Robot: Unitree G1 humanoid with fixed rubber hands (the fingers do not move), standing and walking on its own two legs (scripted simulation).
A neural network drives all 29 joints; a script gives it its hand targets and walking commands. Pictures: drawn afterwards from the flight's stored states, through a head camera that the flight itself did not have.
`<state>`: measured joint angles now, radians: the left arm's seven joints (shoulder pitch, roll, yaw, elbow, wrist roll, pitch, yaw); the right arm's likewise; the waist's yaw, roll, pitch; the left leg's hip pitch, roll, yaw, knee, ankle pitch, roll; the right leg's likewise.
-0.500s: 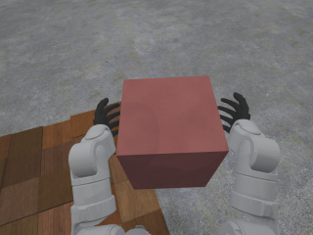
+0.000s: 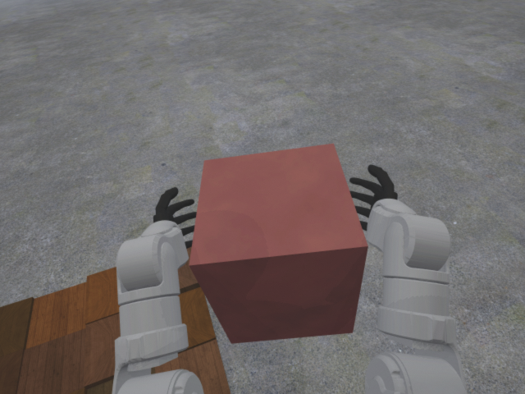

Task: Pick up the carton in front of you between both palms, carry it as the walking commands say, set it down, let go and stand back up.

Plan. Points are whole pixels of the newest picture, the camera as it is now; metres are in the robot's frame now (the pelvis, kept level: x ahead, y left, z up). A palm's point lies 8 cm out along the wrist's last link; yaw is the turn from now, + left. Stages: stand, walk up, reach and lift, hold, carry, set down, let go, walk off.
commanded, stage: carry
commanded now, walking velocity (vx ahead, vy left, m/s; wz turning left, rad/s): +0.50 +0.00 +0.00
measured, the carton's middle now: (279, 248) +0.36 +0.00 +0.05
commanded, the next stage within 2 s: none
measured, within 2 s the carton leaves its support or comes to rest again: neither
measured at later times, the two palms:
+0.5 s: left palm (203, 152) +0.64 +0.17 +0.05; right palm (340, 153) +0.60 -0.14 +0.06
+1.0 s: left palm (219, 84) +0.91 +0.16 +0.09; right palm (326, 78) +0.93 -0.15 +0.09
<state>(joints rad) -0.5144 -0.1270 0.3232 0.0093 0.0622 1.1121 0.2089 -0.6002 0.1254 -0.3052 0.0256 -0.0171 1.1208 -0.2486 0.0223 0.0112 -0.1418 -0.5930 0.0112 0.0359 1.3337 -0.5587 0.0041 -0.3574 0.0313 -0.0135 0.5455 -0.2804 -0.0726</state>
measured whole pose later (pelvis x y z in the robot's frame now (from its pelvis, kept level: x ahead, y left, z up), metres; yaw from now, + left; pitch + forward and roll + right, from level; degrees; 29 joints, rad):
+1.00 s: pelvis +0.59 +0.00 +0.00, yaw +0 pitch +5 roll +0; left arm -0.40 -0.18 0.25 -0.03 0.05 0.98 0.19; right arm -0.42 0.15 -0.33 0.00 -0.09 0.96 -0.20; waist 0.07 0.01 -0.07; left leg -0.65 0.04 0.04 0.98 -0.34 0.03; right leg -0.32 0.02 -0.11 0.48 -0.25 -0.07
